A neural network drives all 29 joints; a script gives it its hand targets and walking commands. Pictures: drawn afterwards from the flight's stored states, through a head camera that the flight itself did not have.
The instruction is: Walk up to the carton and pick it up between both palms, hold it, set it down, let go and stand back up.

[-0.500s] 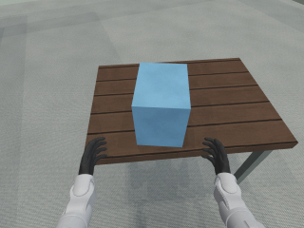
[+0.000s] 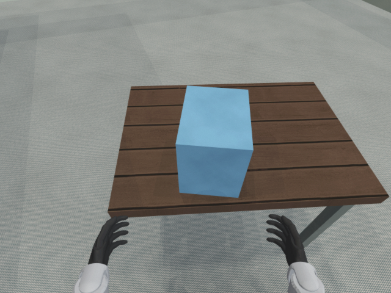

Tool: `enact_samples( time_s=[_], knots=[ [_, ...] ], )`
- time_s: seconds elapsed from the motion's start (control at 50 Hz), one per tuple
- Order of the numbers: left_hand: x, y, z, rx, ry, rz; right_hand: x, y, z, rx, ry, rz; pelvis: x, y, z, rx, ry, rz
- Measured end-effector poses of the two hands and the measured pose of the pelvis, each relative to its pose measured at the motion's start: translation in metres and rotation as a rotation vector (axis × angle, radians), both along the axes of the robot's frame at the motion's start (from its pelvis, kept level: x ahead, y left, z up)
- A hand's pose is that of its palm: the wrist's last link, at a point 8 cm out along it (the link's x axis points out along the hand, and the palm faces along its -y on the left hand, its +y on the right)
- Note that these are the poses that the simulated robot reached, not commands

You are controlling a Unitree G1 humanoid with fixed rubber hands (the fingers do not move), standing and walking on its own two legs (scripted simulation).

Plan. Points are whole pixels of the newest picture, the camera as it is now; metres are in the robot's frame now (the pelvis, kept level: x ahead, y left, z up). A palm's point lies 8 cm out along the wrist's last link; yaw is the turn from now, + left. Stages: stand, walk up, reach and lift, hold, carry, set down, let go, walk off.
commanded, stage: set down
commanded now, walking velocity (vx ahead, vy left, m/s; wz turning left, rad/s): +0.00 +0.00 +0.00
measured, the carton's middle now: (212, 142) +0.51 -0.04 -0.03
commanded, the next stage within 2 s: let go in 0.90 s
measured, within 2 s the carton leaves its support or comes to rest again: neither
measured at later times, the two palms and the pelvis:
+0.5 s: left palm (89, 288) +0.16 +0.23 -0.07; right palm (307, 289) +0.15 -0.22 -0.08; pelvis +0.00 +0.01 +0.00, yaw -1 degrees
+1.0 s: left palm out of the picture +0.14 +0.22 -0.07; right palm out of the picture +0.11 -0.23 -0.08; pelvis -0.03 +0.00 +0.00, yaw -2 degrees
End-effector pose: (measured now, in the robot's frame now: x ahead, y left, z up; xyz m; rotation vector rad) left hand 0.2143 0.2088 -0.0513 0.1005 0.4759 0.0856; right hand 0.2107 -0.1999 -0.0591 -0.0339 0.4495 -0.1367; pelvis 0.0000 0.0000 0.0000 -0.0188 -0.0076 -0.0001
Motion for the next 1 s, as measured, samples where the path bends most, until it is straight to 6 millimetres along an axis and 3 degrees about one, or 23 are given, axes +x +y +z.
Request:
enact_samples(
  time_s=[0.16,0.32,0.62,1.0],
  knots=[
    [-0.020,0.007,-0.004,0.015,0.098,0.004,-0.010,-0.007,0.001,-0.031,0.051,0.009,0.010,0.003,0.003,-0.004,-0.052,0.000],
    [-0.038,0.010,-0.013,0.032,0.200,-0.002,-0.033,-0.011,-0.009,-0.049,0.152,0.021,0.010,0.005,0.004,-0.004,-0.081,-0.012],
    [-0.065,0.021,-0.024,0.072,0.330,0.010,-0.077,-0.019,-0.021,-0.072,0.265,0.040,-0.009,0.008,0.004,0.003,-0.081,-0.028],
    [-0.078,0.010,-0.023,0.075,0.358,0.019,-0.097,-0.032,-0.025,-0.084,0.293,0.047,-0.033,0.000,0.001,0.019,-0.081,-0.036]
  ],
)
